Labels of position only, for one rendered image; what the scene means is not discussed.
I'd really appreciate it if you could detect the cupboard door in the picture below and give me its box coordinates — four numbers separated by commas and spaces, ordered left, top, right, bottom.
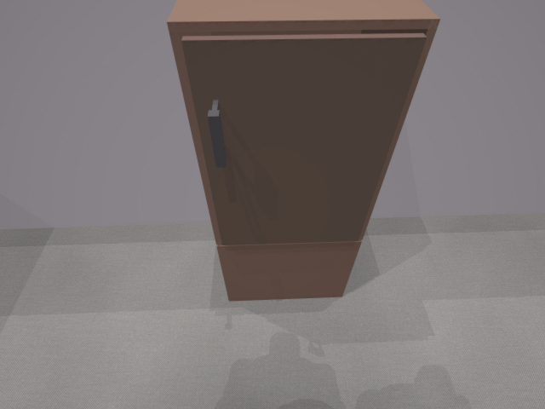
181, 33, 427, 245

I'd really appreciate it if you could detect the handle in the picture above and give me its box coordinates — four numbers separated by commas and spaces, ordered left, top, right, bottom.
208, 100, 227, 168

